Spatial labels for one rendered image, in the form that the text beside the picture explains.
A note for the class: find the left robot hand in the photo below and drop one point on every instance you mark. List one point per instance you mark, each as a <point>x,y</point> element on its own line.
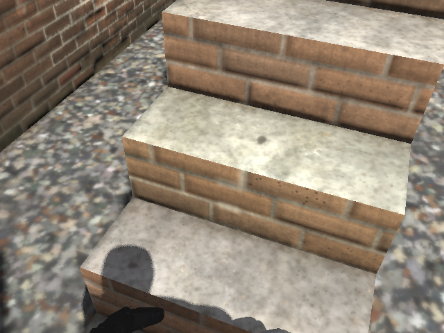
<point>128,320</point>

